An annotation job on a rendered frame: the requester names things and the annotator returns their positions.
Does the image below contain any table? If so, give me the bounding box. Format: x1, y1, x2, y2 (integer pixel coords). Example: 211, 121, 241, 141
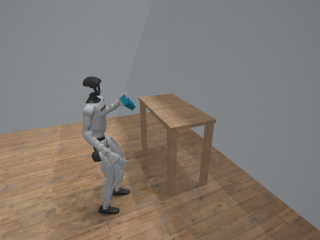
138, 93, 216, 196

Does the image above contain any robot left forearm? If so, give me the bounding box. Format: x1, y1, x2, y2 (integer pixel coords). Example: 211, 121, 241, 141
106, 99, 121, 114

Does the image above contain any robot right forearm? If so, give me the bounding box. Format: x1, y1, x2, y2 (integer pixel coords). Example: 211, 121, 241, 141
83, 132, 112, 157

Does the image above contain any left robot hand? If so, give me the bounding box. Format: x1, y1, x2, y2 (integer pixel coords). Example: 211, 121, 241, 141
118, 92, 133, 106

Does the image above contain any right robot hand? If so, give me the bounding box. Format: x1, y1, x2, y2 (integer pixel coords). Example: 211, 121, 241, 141
107, 152, 129, 169

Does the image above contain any right robot upper arm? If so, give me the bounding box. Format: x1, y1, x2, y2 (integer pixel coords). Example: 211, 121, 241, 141
82, 104, 95, 137

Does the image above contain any humanoid robot head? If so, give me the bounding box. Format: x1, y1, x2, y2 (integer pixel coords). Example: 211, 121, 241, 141
82, 76, 102, 104

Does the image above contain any robot right shin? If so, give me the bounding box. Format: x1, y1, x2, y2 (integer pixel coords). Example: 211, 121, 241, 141
102, 181, 115, 210

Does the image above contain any sponge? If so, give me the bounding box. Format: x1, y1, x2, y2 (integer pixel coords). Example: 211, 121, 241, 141
120, 95, 135, 110

